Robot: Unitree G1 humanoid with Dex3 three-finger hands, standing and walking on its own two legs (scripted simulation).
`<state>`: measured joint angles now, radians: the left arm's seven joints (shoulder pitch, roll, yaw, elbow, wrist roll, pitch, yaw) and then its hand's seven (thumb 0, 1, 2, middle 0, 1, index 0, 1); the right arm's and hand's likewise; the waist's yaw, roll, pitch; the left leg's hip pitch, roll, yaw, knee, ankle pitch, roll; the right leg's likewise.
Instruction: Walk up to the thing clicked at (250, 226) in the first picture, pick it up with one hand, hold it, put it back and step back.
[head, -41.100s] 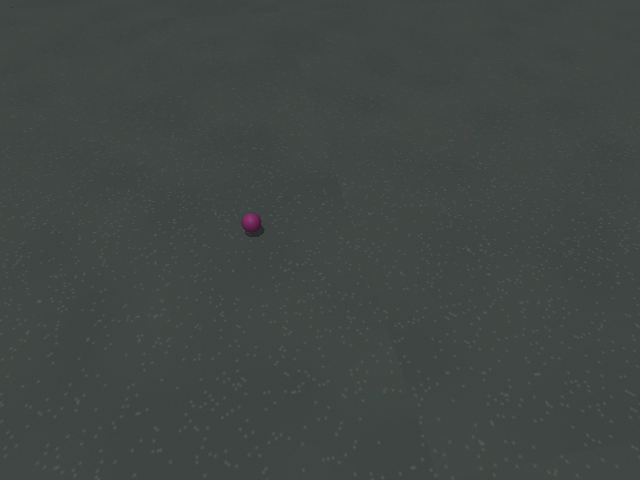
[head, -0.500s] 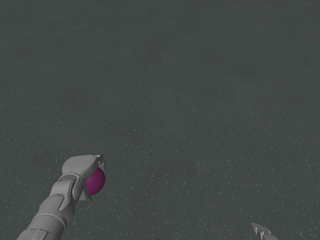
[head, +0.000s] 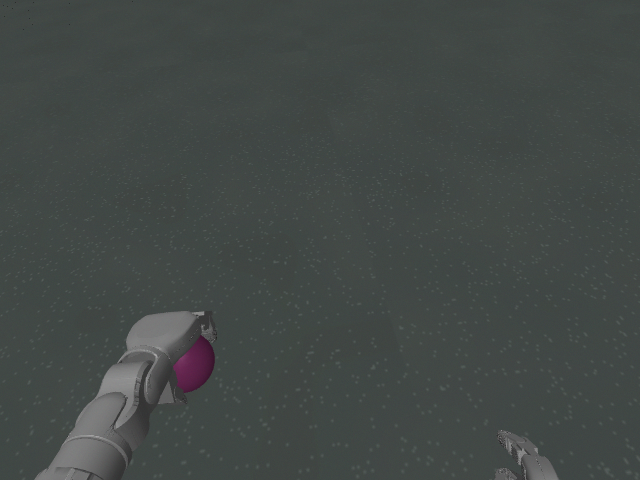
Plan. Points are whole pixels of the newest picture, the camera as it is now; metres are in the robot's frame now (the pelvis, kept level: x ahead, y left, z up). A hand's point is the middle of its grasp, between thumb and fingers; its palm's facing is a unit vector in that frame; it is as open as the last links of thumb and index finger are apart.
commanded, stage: hold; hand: left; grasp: from above
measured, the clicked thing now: (184, 361) +0.31 +0.22 -0.05
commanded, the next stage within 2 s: crouch in 0.72 s
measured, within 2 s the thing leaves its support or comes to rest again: neither
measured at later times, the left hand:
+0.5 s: hand (178, 361) +0.30 +0.22 -0.03, palm faces -0.45 -0.07 -0.89, open 10.8 cm
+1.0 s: hand (181, 356) +0.31 +0.22 -0.04, palm faces -0.45 -0.06 -0.89, open 10.8 cm
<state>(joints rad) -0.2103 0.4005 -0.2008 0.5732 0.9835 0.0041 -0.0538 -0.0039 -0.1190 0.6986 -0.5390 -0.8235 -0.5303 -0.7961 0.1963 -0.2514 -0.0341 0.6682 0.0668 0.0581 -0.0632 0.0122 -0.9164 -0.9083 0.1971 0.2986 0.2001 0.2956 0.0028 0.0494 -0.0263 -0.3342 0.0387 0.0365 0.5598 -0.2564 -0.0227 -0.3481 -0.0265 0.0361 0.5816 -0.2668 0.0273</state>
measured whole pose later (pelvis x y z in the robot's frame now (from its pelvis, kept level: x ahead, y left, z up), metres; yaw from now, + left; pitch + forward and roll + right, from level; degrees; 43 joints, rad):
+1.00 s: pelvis +0.02 +0.00 +0.01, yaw +0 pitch +2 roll +1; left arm -0.23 0.39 -0.20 0.63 1.00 -0.01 -0.03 0.00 -0.12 0.72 -0.52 -0.85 -0.51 -0.82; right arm 0.19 -0.24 -0.04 0.66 0.07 0.10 -0.06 0.01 -0.91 -0.91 0.20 0.30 0.20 0.30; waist 0.00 0.04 -0.02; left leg -0.28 0.04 0.04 0.49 -0.25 -0.02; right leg -0.29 -0.03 0.04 0.52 -0.26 0.03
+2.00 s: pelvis -0.06 +0.01 -0.31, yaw -1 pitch +37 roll -4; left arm -0.86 0.47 -0.04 1.31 1.20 -0.06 0.39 -0.01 -0.13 0.67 -0.58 -0.79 -0.57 -0.78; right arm 0.17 -0.22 -0.03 0.76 -0.10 -0.06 0.04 0.01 -0.91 -0.90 0.20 0.30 0.20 0.30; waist -0.19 0.03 -0.18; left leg -2.00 0.03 -0.08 2.00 -0.65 -0.02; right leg -1.95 -0.01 0.00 1.96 -0.65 0.05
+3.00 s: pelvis -0.07 +0.00 -0.43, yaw -4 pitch +34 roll -5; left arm -1.05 0.62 0.01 1.54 1.22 -0.11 0.40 -0.01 -0.14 0.67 -0.58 -0.79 -0.58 -0.77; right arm 0.17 -0.26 0.05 0.77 -0.15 -0.07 0.12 0.00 -0.92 -0.91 0.20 0.30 0.20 0.30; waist -0.26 0.00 -0.06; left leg -2.30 0.01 -0.15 2.37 -0.67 -0.05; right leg -2.25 0.03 -0.01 2.32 -0.66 0.06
